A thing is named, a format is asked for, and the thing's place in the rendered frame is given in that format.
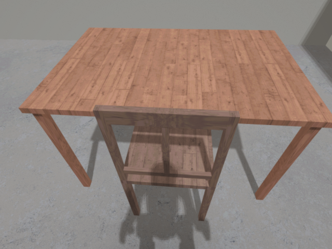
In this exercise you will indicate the table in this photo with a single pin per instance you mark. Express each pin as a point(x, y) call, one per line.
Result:
point(250, 71)

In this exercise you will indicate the chair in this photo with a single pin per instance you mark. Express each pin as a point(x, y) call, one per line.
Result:
point(169, 147)

